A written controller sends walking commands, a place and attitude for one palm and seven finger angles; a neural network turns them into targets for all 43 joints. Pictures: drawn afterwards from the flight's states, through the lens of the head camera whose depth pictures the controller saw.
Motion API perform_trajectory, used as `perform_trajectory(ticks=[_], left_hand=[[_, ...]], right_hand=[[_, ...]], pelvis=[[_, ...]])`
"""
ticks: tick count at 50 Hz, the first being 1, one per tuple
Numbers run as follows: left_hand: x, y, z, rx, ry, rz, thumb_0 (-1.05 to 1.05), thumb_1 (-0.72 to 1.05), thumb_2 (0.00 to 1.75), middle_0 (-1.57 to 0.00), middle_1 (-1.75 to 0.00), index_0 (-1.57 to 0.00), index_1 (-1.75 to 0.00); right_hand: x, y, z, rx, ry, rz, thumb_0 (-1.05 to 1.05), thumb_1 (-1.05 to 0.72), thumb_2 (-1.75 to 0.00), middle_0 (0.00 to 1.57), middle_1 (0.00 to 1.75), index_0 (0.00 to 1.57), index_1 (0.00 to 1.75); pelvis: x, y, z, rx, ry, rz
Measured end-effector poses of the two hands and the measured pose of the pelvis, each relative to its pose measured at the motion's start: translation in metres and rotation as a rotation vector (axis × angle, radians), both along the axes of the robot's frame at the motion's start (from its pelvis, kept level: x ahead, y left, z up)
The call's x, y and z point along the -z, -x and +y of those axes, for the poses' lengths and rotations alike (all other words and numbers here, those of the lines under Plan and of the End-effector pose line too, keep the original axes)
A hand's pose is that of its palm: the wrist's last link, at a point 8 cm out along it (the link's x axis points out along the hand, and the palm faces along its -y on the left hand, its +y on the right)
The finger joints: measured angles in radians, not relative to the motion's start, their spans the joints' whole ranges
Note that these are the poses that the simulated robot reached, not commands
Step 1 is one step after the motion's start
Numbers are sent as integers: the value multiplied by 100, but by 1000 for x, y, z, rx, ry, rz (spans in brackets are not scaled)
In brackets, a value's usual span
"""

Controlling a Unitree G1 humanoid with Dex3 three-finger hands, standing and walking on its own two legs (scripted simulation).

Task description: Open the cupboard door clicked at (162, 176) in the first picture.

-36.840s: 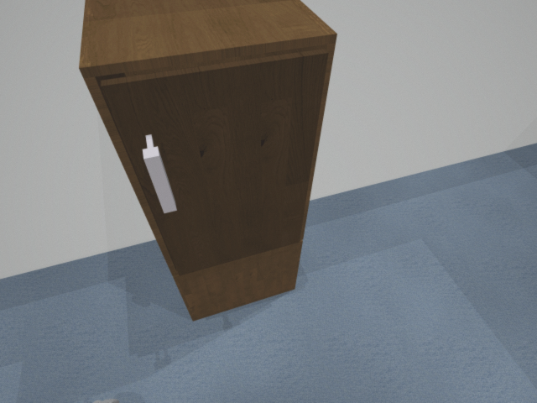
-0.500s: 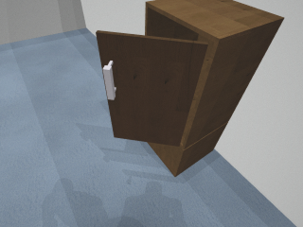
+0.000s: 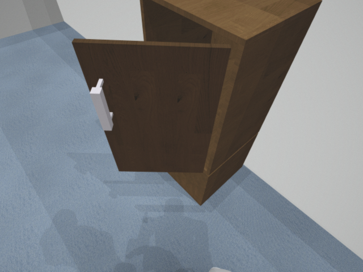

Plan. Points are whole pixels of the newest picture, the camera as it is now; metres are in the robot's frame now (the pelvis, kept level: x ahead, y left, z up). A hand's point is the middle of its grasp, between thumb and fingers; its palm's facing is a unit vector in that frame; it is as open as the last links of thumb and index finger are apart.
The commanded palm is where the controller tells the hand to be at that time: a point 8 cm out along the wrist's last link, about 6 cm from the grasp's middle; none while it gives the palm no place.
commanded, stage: come to a stop and stand still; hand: left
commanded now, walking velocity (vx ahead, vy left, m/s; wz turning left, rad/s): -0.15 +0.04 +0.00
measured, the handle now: (104, 105) +0.53 +0.23 +0.04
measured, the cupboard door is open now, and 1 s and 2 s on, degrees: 47 47 47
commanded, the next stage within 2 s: look again from close up in 0.72 s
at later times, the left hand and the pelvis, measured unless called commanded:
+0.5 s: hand out of the picture +0.02 +0.16 -0.18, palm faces +0.05 -0.97 -0.22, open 7.3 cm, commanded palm none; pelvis -0.02 -0.02 -0.01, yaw +0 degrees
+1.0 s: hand out of the picture -0.04 +0.14 -0.17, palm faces +0.05 -0.98 -0.21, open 7.4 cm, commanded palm none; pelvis -0.01 -0.02 -0.01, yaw +1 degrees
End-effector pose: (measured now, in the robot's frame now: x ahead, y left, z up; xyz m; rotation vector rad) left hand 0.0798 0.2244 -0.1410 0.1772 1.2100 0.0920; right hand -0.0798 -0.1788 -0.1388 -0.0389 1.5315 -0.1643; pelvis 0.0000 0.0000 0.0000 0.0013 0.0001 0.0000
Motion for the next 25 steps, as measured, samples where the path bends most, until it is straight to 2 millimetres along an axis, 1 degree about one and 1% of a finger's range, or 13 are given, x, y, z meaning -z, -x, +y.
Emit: perform_trajectory(ticks=[2, 4, 6, 9, 12, 16, 21, 25], left_hand=[[2, -17, -9, 6, 1, -44, 2, 93, 90, -20, -30, -20, -30], [4, -28, -18, 13, 3, -67, 1, 92, 90, -20, -30, -20, -30], [4, -31, -27, 25, 13, -67, 1, 92, 90, -20, -30, -20, -30], [7, -26, -36, 20, 28, -58, 1, 91, 90, -20, -30, -20, -30], [10, -17, -38, -17, 33, -57, 0, 92, 90, -20, -30, -20, -30], [10, 1, -29, -46, 11, -53, -1, 93, 90, -20, -30, -21, -30], [8, 35, -17, -68, -27, -5, -1, 93, 90, -20, -30, -21, -30], [8, 68, -15, -85, -33, 56, 0, 92, 90, -20, -30, -20, -30]], right_hand=[[7, 0, -2, 11, -12, 23, 0, -91, -90, 20, 30, 20, 30], [13, -5, -7, 26, -16, 29, 0, -91, -90, 20, 30, 20, 30], [17, -13, -13, 36, -11, 13, 0, -91, -90, 20, 30, 20, 30], [18, -29, -23, 29, 3, -25, 0, -91, -90, 20, 30, 20, 30], [18, -45, -33, 4, 25, -71, 0, -91, -90, 20, 30, 20, 30], [18, -64, -47, -34, 52, -135, 0, -91, -90, 20, 30, 20, 30], [16, -81, -61, -64, 73, -205, 0, -92, -90, 20, 30, 20, 30], [13, -83, -65, -84, 72, -229, 0, -92, -90, 20, 30, 19, 30]], pelvis=[[5, -6, -5, -1, -14, -4], [10, -8, -9, 9, -15, -5], [11, -8, -11, 0, -12, -6], [11, -6, -13, -5, -17, -5], [12, -1, -16, -6, -22, -9], [13, 7, -18, -1, -24, -18], [13, 16, -20, 2, -22, -25], [11, 21, -21, -1, -21, -26]])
